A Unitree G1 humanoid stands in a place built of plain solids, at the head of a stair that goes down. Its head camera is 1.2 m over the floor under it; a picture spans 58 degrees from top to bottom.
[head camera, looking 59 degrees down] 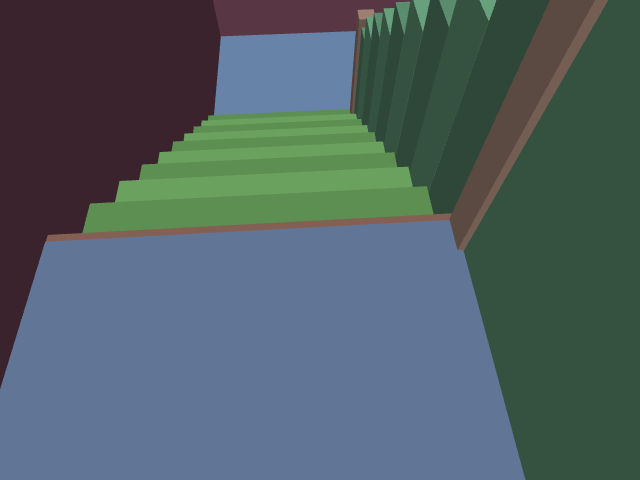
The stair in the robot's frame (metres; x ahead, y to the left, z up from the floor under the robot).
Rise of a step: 0.18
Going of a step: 0.26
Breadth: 1.34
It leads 4 degrees to the left of straight ahead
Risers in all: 10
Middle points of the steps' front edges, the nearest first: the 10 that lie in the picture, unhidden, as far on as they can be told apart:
0.79 0.22 0.00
1.04 0.24 -0.18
1.30 0.25 -0.37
1.56 0.27 -0.55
1.82 0.29 -0.73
2.07 0.30 -0.92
2.33 0.32 -1.10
2.59 0.34 -1.28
2.85 0.35 -1.47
3.11 0.37 -1.65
